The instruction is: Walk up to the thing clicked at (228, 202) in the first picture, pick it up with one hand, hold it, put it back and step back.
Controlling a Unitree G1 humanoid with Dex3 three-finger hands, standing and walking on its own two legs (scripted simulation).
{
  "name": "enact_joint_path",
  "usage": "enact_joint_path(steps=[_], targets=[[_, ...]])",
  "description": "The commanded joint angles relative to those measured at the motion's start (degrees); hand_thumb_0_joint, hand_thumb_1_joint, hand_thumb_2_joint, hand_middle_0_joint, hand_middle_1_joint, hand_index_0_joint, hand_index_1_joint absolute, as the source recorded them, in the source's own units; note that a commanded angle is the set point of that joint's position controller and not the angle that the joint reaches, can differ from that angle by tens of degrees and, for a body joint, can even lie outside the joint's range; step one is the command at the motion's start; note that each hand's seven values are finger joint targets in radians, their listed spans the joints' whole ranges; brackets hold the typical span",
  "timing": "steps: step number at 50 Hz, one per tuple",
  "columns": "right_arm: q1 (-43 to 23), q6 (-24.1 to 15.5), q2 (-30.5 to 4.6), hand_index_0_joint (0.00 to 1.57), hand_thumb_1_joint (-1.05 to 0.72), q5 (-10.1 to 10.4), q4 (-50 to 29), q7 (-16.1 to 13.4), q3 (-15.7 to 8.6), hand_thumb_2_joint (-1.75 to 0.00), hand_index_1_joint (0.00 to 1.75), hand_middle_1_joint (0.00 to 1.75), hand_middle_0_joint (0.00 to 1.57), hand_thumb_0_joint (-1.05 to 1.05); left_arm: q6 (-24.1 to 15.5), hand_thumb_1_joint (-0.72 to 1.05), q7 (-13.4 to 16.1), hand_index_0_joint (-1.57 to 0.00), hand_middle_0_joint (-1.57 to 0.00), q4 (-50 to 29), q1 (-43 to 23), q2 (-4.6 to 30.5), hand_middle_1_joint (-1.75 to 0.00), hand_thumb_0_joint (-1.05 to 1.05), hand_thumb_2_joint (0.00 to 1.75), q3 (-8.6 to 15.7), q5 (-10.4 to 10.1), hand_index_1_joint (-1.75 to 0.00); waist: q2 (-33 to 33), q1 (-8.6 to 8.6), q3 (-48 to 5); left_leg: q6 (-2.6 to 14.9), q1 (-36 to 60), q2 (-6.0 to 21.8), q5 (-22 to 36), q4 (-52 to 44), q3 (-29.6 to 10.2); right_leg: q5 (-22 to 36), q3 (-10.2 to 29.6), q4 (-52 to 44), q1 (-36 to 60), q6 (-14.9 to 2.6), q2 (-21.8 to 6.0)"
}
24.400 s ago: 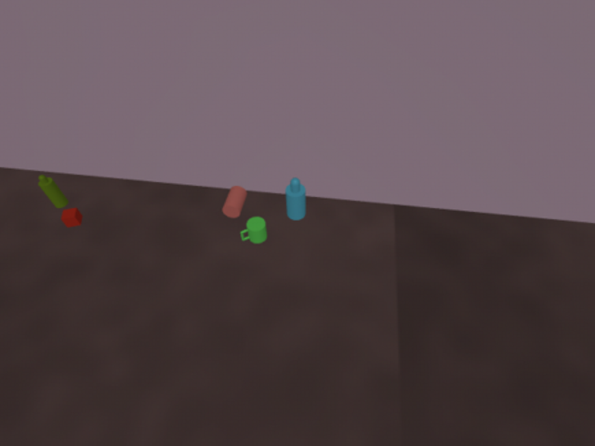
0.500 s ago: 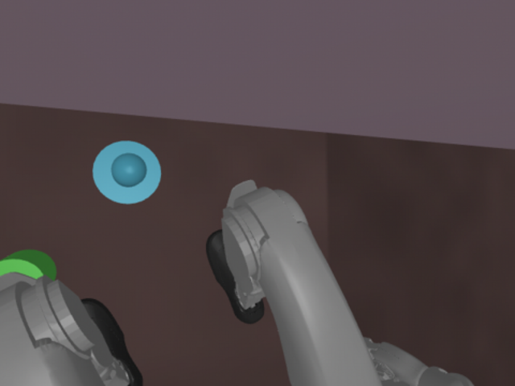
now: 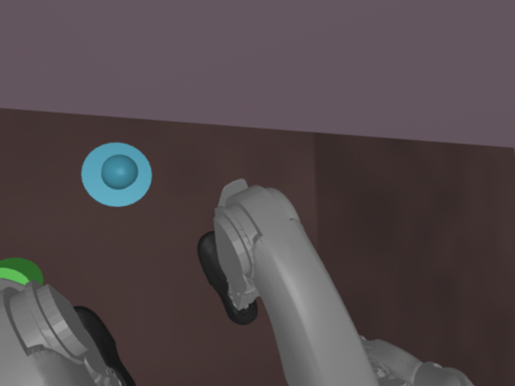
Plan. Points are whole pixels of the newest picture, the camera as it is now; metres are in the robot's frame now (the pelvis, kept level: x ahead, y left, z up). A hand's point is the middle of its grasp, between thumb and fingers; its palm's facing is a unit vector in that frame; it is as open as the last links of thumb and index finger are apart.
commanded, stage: open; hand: left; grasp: from above
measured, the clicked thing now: out of the picture +0.45 +0.31 -0.28
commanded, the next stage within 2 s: withdraw in 0.96 s
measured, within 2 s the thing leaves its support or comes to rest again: rests again in 0.44 s
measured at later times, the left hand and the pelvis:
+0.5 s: hand out of the picture +0.44 +0.31 -0.24, palm faces +0.03 -0.48 -0.87, open 11.3 cm; pelvis +0.00 +0.00 +0.00, yaw +0 degrees
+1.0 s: hand out of the picture +0.44 +0.32 -0.25, palm faces +0.03 -0.49 -0.87, open 13.0 cm; pelvis +0.00 +0.00 +0.00, yaw +0 degrees
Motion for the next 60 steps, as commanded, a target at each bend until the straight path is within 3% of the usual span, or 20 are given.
enact_joint_path(steps=[1, 3, 7, 12, 14, 16, 19, 21, 24, 29, 31, 35, 37, 40, 46, 48, 50, 53, 57, 60], targets=[[14.7, 0.3, -18.7, 0.2, -0.9, 0.4, 2.9, -0.3, -4.0, -0.9, 0.3, 0.3, 0.2, 0.0, -0.8, 0.56, 2.8, -0.94, -0.98, -5.8, -13.8, 12.1, -0.55, 0.0, 0.79, -2.7, 1.9, -0.6, 28.5, -4.78, -42.4, 2.49, 27.5, 1.5, 11.7, -13.6, 6.2, 17.6, -6.6, -12.4, 24.9, -2.32, 2.0], [13.7, 0.2, -19.2, 0.2, -0.9, 0.3, 2.5, -0.3, -4.0, -0.9, 0.3, 0.3, 0.2, 0.0, -0.8, 0.4, 2.4, -0.78, -0.82, -6.4, -14.1, 11.3, -0.55, 0.0, 0.74, -3.4, 0.7, -0.59, 28.9, -5.2, -41.0, 2.36, 28.4, 1.4, 11.3, -13.8, 5.6, 17.0, -7.1, -11.4, 22.8, -2.36, 1.7], [14.8, 0.3, -18.9, 0.2, -0.9, 0.6, 2.7, -0.4, -3.6, -0.9, 0.3, 0.3, 0.2, 0.0, -1.0, 0.1, 2.5, -0.59, -0.63, -7.0, -13.3, 12.1, -0.6, 0.0, 0.75, -3.3, 1.3, -0.64, 28.0, -5.03, -42.0, 2.67, 26.9, 1.4, 12.1, -13.2, 6.2, 18.2, -6.7, -12.4, 25.1, -2.1, 2.2], [13.6, 0.0, -19.2, 0.2, -0.91, 0.5, 2.6, -0.5, -3.8, -0.91, 0.3, 0.3, 0.2, 0.0, -0.9, -0.01, 2.8, -0.5, -0.53, -6.7, -13.1, 12.9, -0.64, 0.0, 0.74, -2.6, 0.7, -0.68, 28.6, -4.85, -40.8, 2.6, 28.1, 1.6, 10.7, -13.5, 5.3, 16.5, -7.1, -11.9, 23.1, -2.22, 1.8], [14.2, 0.2, -19.4, 0.2, -0.9, 0.5, 2.5, -0.5, -3.5, -0.91, 0.3, 0.3, 0.2, 0.0, -1.1, -0.03, 3.1, -0.48, -0.51, -6.8, -13.1, 13.3, -0.66, 0.0, 0.75, -2.6, 1.1, -0.7, 29.5, -4.95, -41.7, 2.4, 29.0, 1.6, 11.3, -14.0, 5.0, 17.1, -7.3, -11.6, 23.7, -2.56, 1.9], [13.5, 0.2, -19.3, 0.2, -0.9, 0.5, 2.0, -0.4, -3.7, -0.91, 0.3, 0.3, 0.2, 0.0, -1.0, -0.05, 2.8, -0.46, -0.48, -6.9, -12.5, 12.1, -0.72, 0.0, 0.78, -2.9, -0.2, -0.75, 28.8, -5.08, -40.3, 2.54, 28.5, 1.4, 11.4, -13.5, 5.2, 16.9, -7.3, -10.9, 23.3, -2.3, 1.6], [14.1, 0.1, -18.9, 0.2, -0.91, 0.7, 3.3, -0.7, -3.2, -0.91, 0.3, 0.3, 0.2, 0.0, -1.1, -0.07, 2.7, -0.44, -0.46, -6.3, -12.7, 13.2, -0.72, 0.0, 0.77, -2.7, 0.8, -0.75, 28.3, -4.87, -41.0, 2.63, 27.0, 1.5, 10.8, -13.8, 5.8, 17.2, -7.0, -12.3, 24.6, -2.25, 2.1], [13.7, 0.1, -19.3, 0.2, -0.9, 0.6, 1.8, -0.6, -3.4, -0.91, 0.3, 0.3, 0.2, 0.0, -1.0, -0.1, 2.6, -0.41, -0.43, -6.1, -12.2, 12.0, -0.75, 0.0, 0.79, -3.1, -0.6, -0.78, 28.3, -5.09, -40.3, 2.59, 28.1, 1.4, 11.9, -13.2, 5.3, 17.4, -7.2, -11.2, 23.8, -2.17, 1.6], [14.1, -0.2, -19.1, 0.2, -0.9, 0.8, 3.1, -0.8, -3.2, -0.9, 0.3, 0.3, 0.2, 0.0, -1.1, -0.14, 2.0, -0.37, -0.39, -5.8, -12.7, 12.1, -0.77, 0.0, 0.78, -3.5, -0.2, -0.79, 27.1, -5.72, -39.8, 2.94, 26.2, 1.3, 10.5, -13.3, 5.5, 17.0, -7.1, -12.2, 24.0, -1.97, 1.9], [14.6, -0.6, -19.1, 0.2, -0.9, 1.0, 3.8, -0.9, -3.1, -0.9, 0.3, 0.3, 0.2, 0.0, -0.8, -0.19, 1.3, -0.33, -0.34, -4.7, -11.7, 11.7, -0.79, 0.0, 0.8, -3.9, -0.2, -0.81, 25.9, -5.24, -40.4, 3.05, 24.7, 1.3, 10.5, -12.6, 6.1, 16.7, -6.9, -13.1, 24.6, -1.86, 2.4], [14.4, -0.8, -19.4, 0.2, -0.9, 1.1, 3.2, -0.9, -3.2, -0.9, 0.3, 0.3, 0.2, 0.0, -0.8, -0.24, 1.0, -0.29, -0.31, -5.4, -11.3, 10.6, -0.82, 0.0, 0.82, -4.0, -1.9, -0.85, 25.3, -5.4, -40.1, 3.03, 25.8, 1.2, 10.6, -12.5, 5.7, 16.6, -7.3, -12.2, 24.5, -1.69, 2.2], [14.3, -1.0, -18.9, 0.2, -0.91, 1.3, 4.1, -1.2, -3.1, -0.91, 0.3, 0.3, 0.2, 0.0, -0.7, -0.28, 0.8, -0.26, -0.28, -5.3, -11.2, 11.9, -0.87, 0.0, 0.87, -4.1, -0.3, -0.89, 25.9, -4.79, -41.0, 2.87, 25.6, 1.3, 9.7, -13.2, 5.8, 16.0, -7.1, -13.0, 24.7, -1.95, 2.4], [13.5, -1.1, -19.1, 0.2, -0.91, 1.0, 3.4, -1.2, -3.1, -0.9, 0.3, 0.3, 0.2, 0.0, -0.7, -0.3, 1.0, -0.24, -0.26, -6.3, -12.0, 11.6, -0.88, 0.0, 0.87, -4.1, -1.3, -0.9, 26.6, -4.79, -40.9, 2.72, 26.8, 1.2, 10.2, -13.3, 5.6, 16.2, -7.2, -12.1, 24.6, -1.94, 2.1], [14.2, -0.8, -19.1, 0.2, -0.9, 1.0, 4.1, -1.4, -3.1, -0.9, 0.3, 0.3, 0.2, 0.0, -0.8, -0.34, 1.4, -0.2, -0.22, -5.6, -12.3, 11.8, -0.93, 0.0, 0.91, -3.7, -0.3, -0.95, 29.0, -5.05, -40.8, 2.24, 29.5, 1.7, 11.4, -14.1, 4.5, 17.0, -7.7, -11.4, 22.9, -2.47, 2.1], [13.5, -0.9, -19.1, 0.2, -0.91, 0.8, 3.9, -1.3, -3.2, -0.9, 0.3, 0.3, 0.2, 0.0, -0.7, -0.41, 1.1, -0.15, -0.16, -6.4, -11.7, 10.8, -0.95, 0.0, 0.9, -4.8, -1.3, -0.96, 27.4, -5.87, -38.6, 3.01, 27.6, 1.2, 10.2, -12.8, 5.5, 16.3, -7.4, -11.7, 23.1, -1.94, 1.8], [13.6, -0.9, -19.3, 0.2, -0.9, 0.9, 4.4, -1.4, -3.2, -0.9, 0.3, 0.3, 0.2, 0.0, -0.8, -0.4, 1.2, -0.15, -0.17, -5.9, -11.7, 11.5, -0.96, 0.0, 0.93, -4.6, -0.6, -0.98, 28.0, -5.42, -39.6, 2.82, 27.8, 1.2, 10.4, -13.3, 5.6, 16.7, -7.3, -12.3, 23.4, -2.09, 2.0], [12.2, -0.9, -19.2, 0.2, -0.9, 0.7, 3.8, -1.4, -3.4, -0.9, 0.3, 0.3, 0.2, 0.0, -0.9, -0.4, 1.0, -0.14, -0.16, -7.2, -12.2, 11.8, -1.01, 0.0, 0.99, -4.2, -1.6, -1.03, 27.3, -5.07, -39.5, 2.55, 28.9, 1.1, 11.0, -13.6, 5.5, 17.0, -7.6, -11.2, 23.8, -1.98, 1.4], [13.2, -1.0, -19.3, 0.2, -0.9, 1.0, 4.1, -1.3, -3.4, -0.9, 0.3, 0.3, 0.2, 0.0, -0.5, -0.47, 0.8, -0.09, -0.1, -5.8, -11.2, 10.9, -1.02, 0.0, 0.97, -4.5, -1.3, -1.04, 27.1, -5.28, -40.0, 2.76, 28.4, 1.1, 10.8, -13.4, 5.4, 16.8, -7.6, -11.8, 23.7, -2.02, 1.8], [12.5, -1.0, -19.4, 0.2, -0.91, 0.9, 4.0, -1.2, -3.6, -0.9, 0.3, 0.3, 0.2, 0.0, -0.6, -0.53, 1.0, -0.09, -0.09, -8.2, -11.8, 12.7, -1.01, 0.0, 0.99, -4.2, -0.6, -1.01, 27.6, -4.2, -41.0, 2.72, 29.2, 1.3, 12.2, -13.6, 5.3, 18.0, -7.5, -11.3, 24.9, -1.93, 1.6], [12.4, -0.8, -18.0, 0.2, -0.91, 1.1, 4.6, -1.4, -3.5, -0.9, 0.3, 0.3, 0.2, 0.0, -0.4, -0.53, 0.2, -0.09, -0.09, -12.4, -13.1, 15.5, -1.01, 0.0, 0.99, -3.5, 2.5, -1.01, 30.2, -2.8, -44.8, 2.43, 29.4, 1.4, 14.5, -13.8, 6.9, 20.3, -6.6, -12.5, 26.5, -2.0, 2.0]])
